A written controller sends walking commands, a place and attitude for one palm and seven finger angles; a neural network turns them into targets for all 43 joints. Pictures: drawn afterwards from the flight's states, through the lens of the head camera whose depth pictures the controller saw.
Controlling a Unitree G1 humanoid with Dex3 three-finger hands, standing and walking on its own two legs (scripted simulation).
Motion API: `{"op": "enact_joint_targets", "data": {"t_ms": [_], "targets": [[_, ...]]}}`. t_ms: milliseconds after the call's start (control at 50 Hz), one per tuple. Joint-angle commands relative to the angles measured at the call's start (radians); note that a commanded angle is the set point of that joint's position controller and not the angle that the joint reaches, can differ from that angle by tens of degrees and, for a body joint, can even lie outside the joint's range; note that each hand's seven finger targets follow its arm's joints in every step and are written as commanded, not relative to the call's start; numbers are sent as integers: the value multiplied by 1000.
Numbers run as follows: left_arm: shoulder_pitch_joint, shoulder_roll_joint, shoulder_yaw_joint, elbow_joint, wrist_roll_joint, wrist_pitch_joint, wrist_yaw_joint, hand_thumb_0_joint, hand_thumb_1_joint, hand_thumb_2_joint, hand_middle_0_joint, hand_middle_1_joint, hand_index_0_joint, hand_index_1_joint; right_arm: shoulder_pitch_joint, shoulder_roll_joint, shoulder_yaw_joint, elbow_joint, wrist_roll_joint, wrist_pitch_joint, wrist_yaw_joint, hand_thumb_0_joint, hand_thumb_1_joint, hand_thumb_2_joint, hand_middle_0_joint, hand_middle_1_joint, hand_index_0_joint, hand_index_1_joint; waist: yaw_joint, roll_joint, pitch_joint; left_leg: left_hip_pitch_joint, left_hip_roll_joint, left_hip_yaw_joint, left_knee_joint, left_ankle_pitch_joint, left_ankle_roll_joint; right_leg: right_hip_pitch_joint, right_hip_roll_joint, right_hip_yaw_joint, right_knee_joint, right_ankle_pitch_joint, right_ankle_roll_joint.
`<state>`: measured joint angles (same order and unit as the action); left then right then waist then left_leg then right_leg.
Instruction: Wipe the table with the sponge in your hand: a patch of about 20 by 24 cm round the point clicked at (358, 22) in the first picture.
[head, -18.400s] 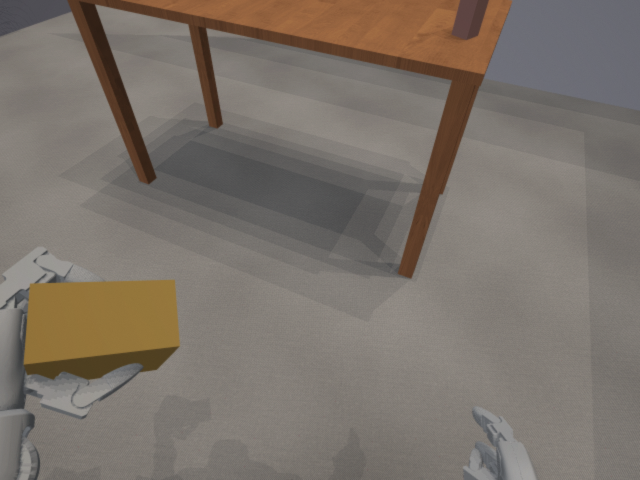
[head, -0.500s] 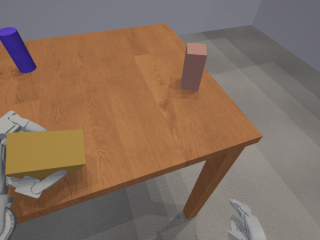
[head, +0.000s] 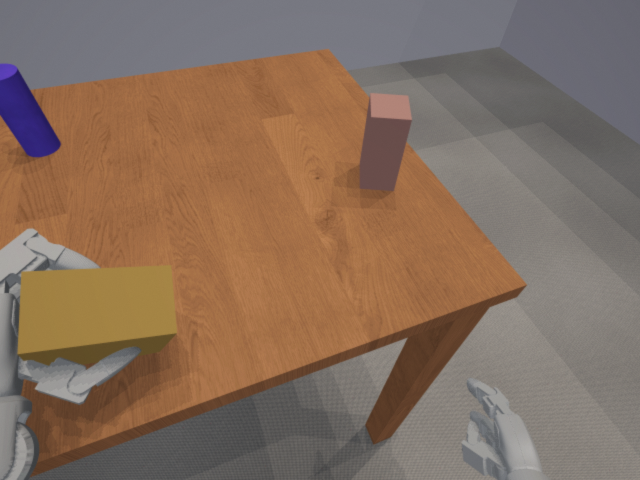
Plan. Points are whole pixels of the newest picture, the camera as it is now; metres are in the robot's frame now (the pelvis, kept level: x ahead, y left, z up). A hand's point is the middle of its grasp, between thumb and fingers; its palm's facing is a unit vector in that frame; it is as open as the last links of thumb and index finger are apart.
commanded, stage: come to a stop and stand still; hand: left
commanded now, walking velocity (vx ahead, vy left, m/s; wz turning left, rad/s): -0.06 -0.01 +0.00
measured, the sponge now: (122, 317) +0.23 +0.22 +0.14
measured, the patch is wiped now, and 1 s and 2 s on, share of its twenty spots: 0.00 0.00 0.00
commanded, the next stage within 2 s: look again from close up in 0.90 s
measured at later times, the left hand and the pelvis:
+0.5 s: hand (75, 303) +0.23 +0.25 +0.16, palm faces +0.36 -0.87 -0.35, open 10.3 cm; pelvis -0.01 +0.01 -0.01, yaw -2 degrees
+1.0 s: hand (63, 315) +0.22 +0.26 +0.16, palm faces +0.35 -0.89 -0.30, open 10.3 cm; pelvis -0.02 +0.02 +0.00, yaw -2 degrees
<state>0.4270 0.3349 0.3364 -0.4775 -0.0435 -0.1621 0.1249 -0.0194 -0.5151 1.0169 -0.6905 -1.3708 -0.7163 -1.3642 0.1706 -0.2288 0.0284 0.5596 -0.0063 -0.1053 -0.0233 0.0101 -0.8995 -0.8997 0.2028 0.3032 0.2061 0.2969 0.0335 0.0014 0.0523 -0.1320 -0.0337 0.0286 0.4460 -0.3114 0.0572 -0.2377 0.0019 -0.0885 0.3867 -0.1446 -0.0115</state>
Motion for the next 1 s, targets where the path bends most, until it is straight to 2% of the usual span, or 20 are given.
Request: {"op": "enact_joint_targets", "data": {"t_ms": [0,20,40,60,80,120,140,180,260,280,300,380,420,560,640,780,800,880,900,980], "targets": [[-42,134,73,-171,1,-44,15,0,100,1300,-1200,-1600,-1200,-1600,-78,-113,-49,-158,6,-46,-8,0,-900,-900,200,300,200,300,-18,17,-149,-100,114,-72,-100,313,-61,216,-71,86,5,240,2],[-60,154,84,-195,3,-44,16,0,100,1300,-1200,-1600,-1200,-1600,-82,-122,-55,-162,7,-47,-9,0,-900,-900,200,300,200,300,-18,27,-147,-99,111,-75,-97,322,-61,216,-71,94,5,256,0],[-1166,978,673,-470,190,-162,14,0,100,1300,-1200,-1600,-1200,-1600,109,-142,-60,-125,-31,-97,-7,0,-900,-900,200,300,200,300,-10,-17,-45,-335,140,-54,27,319,-6,186,-14,106,72,173,64],[-578,345,285,164,52,-126,-39,0,100,1300,-1200,-1600,-1200,-1600,-11,4,-23,-80,12,-99,-4,0,-900,-900,200,300,200,300,10,-53,-240,-143,83,-75,11,364,-20,137,-112,121,35,161,-61],[-296,240,193,103,-11,-101,-32,0,100,1300,-1200,-1600,-1200,-1600,-27,-62,-65,-127,42,-86,3,0,-900,-900,200,300,200,300,8,72,-209,-34,70,-40,-36,394,-84,163,-58,125,66,224,-68],[-295,195,120,27,-7,-121,-38,0,100,1300,-1200,-1600,-1200,-1600,22,-104,-75,-133,24,-88,20,0,-900,-900,200,300,200,300,0,146,-227,-67,93,-37,-25,361,-87,174,-92,178,80,268,-58],[-198,161,87,-19,-16,-127,-43,0,100,1300,-1200,-1600,-1200,-1600,5,-104,-75,-137,27,-87,36,0,-900,-900,200,300,200,300,3,156,-210,-61,103,-44,-34,371,-80,175,-91,178,76,271,-45],[-76,81,12,-52,-21,-120,-48,0,100,1300,-1200,-1600,-1200,-1600,-45,-92,-63,-151,39,-85,61,0,-900,-900,200,300,200,300,10,85,-190,-89,123,-39,-66,327,-58,186,-64,142,100,216,-21],[-73,202,109,-150,-3,-118,-32,0,100,1300,-1200,-1600,-1200,-1600,-43,-107,-67,-174,26,-78,47,0,-900,-900,200,300,200,300,9,-101,-137,-175,124,-60,-90,237,-54,212,-56,116,74,150,-7],[-83,281,198,-178,-1,-121,-15,0,100,1300,-1200,-1600,-1200,-1600,-69,-107,-61,-169,27,-74,39,0,-900,-900,200,300,200,300,11,-85,-159,-150,122,-47,-96,208,-51,207,-48,118,82,127,-3],[-79,253,195,-171,-6,-128,-15,0,100,1300,-1200,-1600,-1200,-1600,-62,-97,-60,-178,20,-71,27,0,-900,-900,200,300,200,300,5,-96,-156,-172,120,-62,-95,202,-48,221,-59,101,78,124,-8],[-113,215,180,-139,-10,-136,-15,0,100,1300,-1200,-1600,-1200,-1600,-62,-95,-63,-156,24,-80,16,0,-900,-900,200,300,200,300,-5,89,-128,-129,106,-31,-75,231,-56,173,-60,135,73,155,-19],[-112,186,139,-126,-5,-138,-21,0,100,1300,-1200,-1600,-1200,-1600,-31,-98,-65,-145,20,-77,13,0,-900,-900,200,300,200,300,-9,117,-104,-156,112,-38,-79,233,-56,183,-58,116,77,153,-21],[-120,167,100,-163,5,-133,-18,0,100,1300,-1200,-1600,-1200,-1600,-35,-107,-73,-143,19,-90,12,0,-900,-900,200,300,200,300,-8,-4,-112,-140,105,-46,-66,200,-49,187,-58,129,50,153,-18],[-126,166,103,-168,9,-130,-16,0,100,1300,-1200,-1600,-1200,-1600,-39,-106,-71,-142,17,-87,10,0,-900,-900,200,300,200,300,-8,49,-93,-157,111,-49,-90,181,-47,185,-48,125,56,127,-16],[-114,181,124,-157,9,-121,-13,0,100,1300,-1200,-1600,-1200,-1600,-51,-97,-66,-146,21,-84,10,0,-900,-900,200,300,200,300,-5,48,-96,-144,109,-43,-91,203,-56,183,-39,121,55,145,-12],[-119,147,92,-152,7,-121,-16,0,100,1300,-1200,-1600,-1200,-1600,-38,-96,-65,-147,18,-78,9,0,-900,-900,200,300,200,300,-11,53,-86,-165,111,-57,-100,196,-59,191,-42,109,57,131,-14],[-114,185,128,-177,8,-118,-13,0,100,1300,-1200,-1600,-1200,-1600,-54,-95,-65,-150,21,-81,10,0,-900,-900,200,300,200,300,-7,57,-113,-131,110,-46,-89,244,-69,197,-38,110,60,178,-12],[-109,152,98,-165,6,-119,-15,0,100,1300,-1200,-1600,-1200,-1600,-40,-92,-64,-149,17,-75,9,0,-900,-900,200,300,200,300,-11,47,-105,-151,113,-60,-93,245,-72,206,-42,95,59,166,-13],[-106,190,133,-188,9,-118,-12,0,100,1300,-1200,-1600,-1200,-1600,-53,-94,-66,-151,22,-77,11,0,-900,-900,200,300,200,300,-7,74,-109,-144,115,-54,-100,274,-84,212,-33,91,75,180,-11]]}}
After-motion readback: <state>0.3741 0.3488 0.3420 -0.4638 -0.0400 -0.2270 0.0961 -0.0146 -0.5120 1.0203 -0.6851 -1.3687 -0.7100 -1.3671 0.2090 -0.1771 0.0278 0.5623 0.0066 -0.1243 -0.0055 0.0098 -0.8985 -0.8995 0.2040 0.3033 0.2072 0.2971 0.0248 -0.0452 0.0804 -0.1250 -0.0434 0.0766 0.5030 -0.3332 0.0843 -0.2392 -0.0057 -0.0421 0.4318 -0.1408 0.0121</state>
